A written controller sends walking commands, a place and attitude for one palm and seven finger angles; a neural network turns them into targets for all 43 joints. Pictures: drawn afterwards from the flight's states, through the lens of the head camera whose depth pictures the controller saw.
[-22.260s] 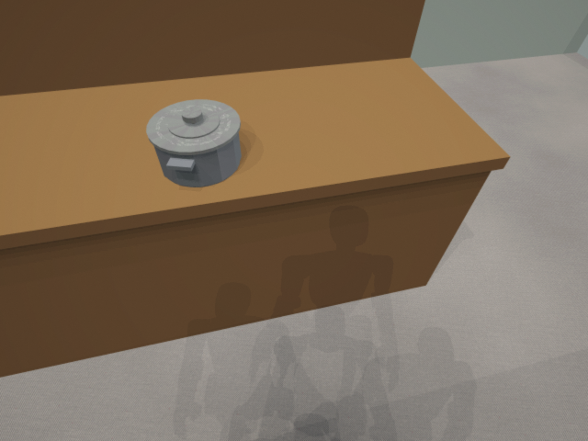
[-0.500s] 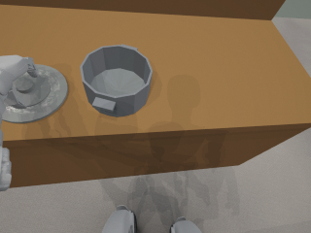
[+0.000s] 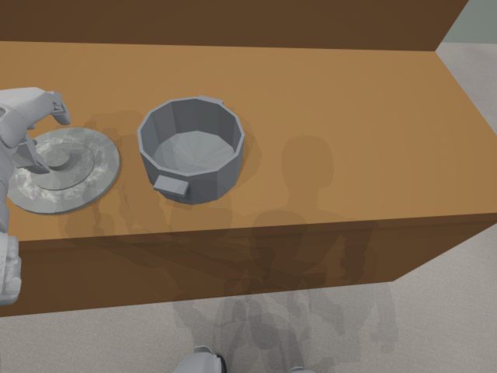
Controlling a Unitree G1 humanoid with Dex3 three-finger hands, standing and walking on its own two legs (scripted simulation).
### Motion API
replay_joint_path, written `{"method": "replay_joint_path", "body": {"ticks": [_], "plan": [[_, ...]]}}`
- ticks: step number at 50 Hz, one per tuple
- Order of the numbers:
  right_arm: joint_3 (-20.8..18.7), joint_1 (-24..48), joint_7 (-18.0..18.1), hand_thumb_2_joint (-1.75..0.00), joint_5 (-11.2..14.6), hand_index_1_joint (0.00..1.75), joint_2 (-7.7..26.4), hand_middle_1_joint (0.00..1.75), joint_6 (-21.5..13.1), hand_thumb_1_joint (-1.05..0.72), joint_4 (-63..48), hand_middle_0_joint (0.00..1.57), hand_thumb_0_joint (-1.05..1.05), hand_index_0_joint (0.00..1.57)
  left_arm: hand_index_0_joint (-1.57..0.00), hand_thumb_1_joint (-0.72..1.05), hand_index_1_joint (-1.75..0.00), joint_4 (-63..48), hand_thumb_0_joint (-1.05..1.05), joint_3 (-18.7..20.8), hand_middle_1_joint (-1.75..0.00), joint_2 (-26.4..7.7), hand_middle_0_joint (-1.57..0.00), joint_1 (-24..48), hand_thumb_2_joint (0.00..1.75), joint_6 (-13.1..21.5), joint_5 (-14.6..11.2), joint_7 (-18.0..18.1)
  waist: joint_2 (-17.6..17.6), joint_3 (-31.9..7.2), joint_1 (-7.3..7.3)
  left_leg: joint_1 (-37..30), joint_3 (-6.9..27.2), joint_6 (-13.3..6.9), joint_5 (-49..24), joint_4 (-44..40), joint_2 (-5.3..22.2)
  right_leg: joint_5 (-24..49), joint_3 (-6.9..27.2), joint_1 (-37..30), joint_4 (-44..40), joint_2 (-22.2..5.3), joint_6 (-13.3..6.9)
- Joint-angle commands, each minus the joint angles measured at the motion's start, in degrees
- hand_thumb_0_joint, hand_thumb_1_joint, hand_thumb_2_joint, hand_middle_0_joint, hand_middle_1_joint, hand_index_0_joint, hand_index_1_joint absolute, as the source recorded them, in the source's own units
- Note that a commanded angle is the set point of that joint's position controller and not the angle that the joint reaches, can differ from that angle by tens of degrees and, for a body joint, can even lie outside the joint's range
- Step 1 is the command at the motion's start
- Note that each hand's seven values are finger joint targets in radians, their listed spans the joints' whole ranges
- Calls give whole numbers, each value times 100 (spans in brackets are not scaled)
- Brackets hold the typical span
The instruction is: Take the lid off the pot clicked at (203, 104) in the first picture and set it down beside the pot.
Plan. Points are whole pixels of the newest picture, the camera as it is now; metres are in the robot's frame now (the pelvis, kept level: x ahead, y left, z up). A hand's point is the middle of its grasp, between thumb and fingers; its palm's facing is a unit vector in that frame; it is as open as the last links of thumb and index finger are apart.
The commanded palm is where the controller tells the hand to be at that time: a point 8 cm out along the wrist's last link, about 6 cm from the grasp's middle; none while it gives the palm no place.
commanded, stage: raise the empty hand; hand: left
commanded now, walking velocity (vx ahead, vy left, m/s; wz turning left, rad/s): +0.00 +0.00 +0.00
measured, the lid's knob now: (58, 159) +0.50 +0.35 -0.02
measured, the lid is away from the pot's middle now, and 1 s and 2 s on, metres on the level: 0.25 0.25 0.25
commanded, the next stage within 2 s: draw the hand back to the body in 0.56 s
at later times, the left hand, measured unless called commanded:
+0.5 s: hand (11, 117) +0.45 +0.34 +0.13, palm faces -0.39 -0.11 -0.91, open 11.1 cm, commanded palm +0.48 +0.33 +0.19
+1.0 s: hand out of the picture +0.42 +0.34 +0.13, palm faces -0.36 -0.11 -0.93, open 11.1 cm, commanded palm +0.41 +0.32 +0.19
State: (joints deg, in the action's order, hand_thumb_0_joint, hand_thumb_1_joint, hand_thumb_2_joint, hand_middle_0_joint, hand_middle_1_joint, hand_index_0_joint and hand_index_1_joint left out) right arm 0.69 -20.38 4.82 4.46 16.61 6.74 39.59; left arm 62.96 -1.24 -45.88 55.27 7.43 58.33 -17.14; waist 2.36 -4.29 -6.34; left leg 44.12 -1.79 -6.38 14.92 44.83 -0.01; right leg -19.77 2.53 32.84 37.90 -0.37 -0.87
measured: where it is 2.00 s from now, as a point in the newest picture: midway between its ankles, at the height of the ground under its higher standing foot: outside the picture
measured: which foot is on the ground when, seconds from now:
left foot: down 0.00-1.00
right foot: down 0.00-1.00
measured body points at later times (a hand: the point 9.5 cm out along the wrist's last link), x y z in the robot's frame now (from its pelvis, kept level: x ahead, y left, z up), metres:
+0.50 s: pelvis +0.02 -0.01 +0.01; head +0.09 +0.01 +0.46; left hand +0.47 +0.34 +0.18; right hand +0.05 -0.30 -0.09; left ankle +0.07 +0.04 -0.71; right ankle -0.01 -0.21 -0.70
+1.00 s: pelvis +0.02 -0.02 +0.02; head +0.08 +0.00 +0.46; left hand +0.43 +0.34 +0.18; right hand +0.10 -0.29 -0.10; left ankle +0.07 +0.04 -0.71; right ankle -0.01 -0.21 -0.70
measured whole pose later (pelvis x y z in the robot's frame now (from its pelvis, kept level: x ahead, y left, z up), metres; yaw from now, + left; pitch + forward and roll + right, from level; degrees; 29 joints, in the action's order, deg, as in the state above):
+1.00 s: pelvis +0.02 -0.02 +0.02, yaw +2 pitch +9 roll -4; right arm -0.1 -16.0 2.9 5.1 16.1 10.8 36.7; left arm 48.8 4.5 -48.2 45.1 10.2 53.7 -24.3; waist 2.5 -2.4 -3.8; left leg 33.9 -0.3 -4.8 12.9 37.2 -0.6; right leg -17.5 1.1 22.2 30.0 -0.9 1.0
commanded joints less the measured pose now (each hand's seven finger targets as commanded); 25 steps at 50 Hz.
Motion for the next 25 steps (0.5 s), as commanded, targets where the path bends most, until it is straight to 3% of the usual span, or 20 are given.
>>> {"method": "replay_joint_path", "body": {"ticks": [1,2,6,7,10,12,14,15,18,20,21,23,25], "plan": [[-391,-604,97,-90,39,30,1248,30,-137,-90,-325,20,0,20,-38,-4,-81,-965,0,388,-81,-1814,-38,2609,71,-55,-130,165,561,-2063,-79,-3614,863,255,-259,-897,211,218,-568,1121,-658,455,-179],[-377,-582,104,-90,38,30,1228,30,-177,-90,-358,20,0,20,-38,-4,-81,-1059,0,381,-81,-1801,-38,2647,71,-16,-134,114,723,-2132,-28,-3684,828,257,-507,-898,210,357,-552,1054,-659,442,-204],[-394,-570,117,-90,62,30,1225,30,-177,-90,-349,20,0,20,-38,-4,-81,-1061,0,372,-81,-1881,-38,2665,71,-5,-125,8,781,-2089,-52,-3775,740,240,-547,-913,177,380,-562,932,-767,446,-187],[-378,-551,128,-90,56,30,1221,30,-211,-90,-381,20,0,20,-38,-4,-81,-1222,0,444,-81,-1955,-38,2672,71,60,-144,-54,874,-2201,6,-3899,765,256,-791,-921,198,500,-561,881,-761,433,-207],[-392,-572,138,-90,48,30,1215,30,-192,-90,-359,20,0,20,-38,-4,-81,-1202,0,524,-81,-2044,-38,2629,71,100,-155,-139,787,-2203,10,-3939,737,240,-993,-918,161,610,-604,767,-831,465,-195],[-391,-504,121,-90,68,30,1206,30,-211,-90,-389,20,0,20,-38,-4,-81,-1223,0,472,-81,-1964,-38,2558,71,125,-199,-204,870,-2102,33,-3971,687,248,-1175,-936,169,689,-580,751,-868,438,-202],[-396,-521,114,-90,75,30,1213,30,-178,-90,-328,20,0,20,-38,-4,-81,-1123,0,301,-81,-1820,-38,2648,71,97,-212,-250,751,-1955,-42,-3927,680,237,-1005,-973,168,605,-612,788,-906,452,-182],[-402,-514,114,-90,73,30,1232,30,-165,-90,-342,20,0,20,-38,-4,-81,-1234,0,448,-81,-1986,-38,2680,71,109,-218,-266,710,-2022,8,-3951,704,227,-937,-1014,170,593,-608,714,-936,456,-187],[-401,-524,117,-90,54,30,1217,30,-177,-90,-342,20,0,20,-38,-4,-81,-1440,0,451,-81,-2026,-38,2781,71,146,-233,-319,826,-2259,6,-4152,650,210,-1282,-975,139,804,-594,554,-967,460,-192],[-397,-483,122,-90,73,30,1215,30,-160,-90,-364,20,0,20,-38,-4,-81,-1353,0,619,-81,-2221,-38,2706,71,150,-238,-333,768,-2210,30,-4097,615,201,-1278,-1001,123,824,-597,455,-1012,456,-183],[-388,-460,115,-90,85,30,1202,30,-169,-90,-353,20,0,20,-38,-4,-81,-1200,0,439,-81,-2040,-38,2692,71,119,-256,-358,715,-2024,-11,-3950,567,199,-1132,-1025,112,772,-613,463,-1031,448,-178],[-393,-428,89,-90,73,30,1210,30,-164,-90,-361,20,0,20,-38,-4,-81,-1444,0,417,-81,-2027,-38,2873,71,128,-252,-402,896,-2084,29,-4119,610,212,-1284,-1053,124,829,-612,471,-1049,448,-198],[-388,-434,92,-90,88,30,1207,30,-154,-90,-371,20,0,20,-38,-4,-81,-1092,0,476,-81,-2048,-38,2576,71,105,-262,-417,537,-1963,19,-3952,564,181,-1116,-1061,104,790,-614,407,-1081,460,-172]]}}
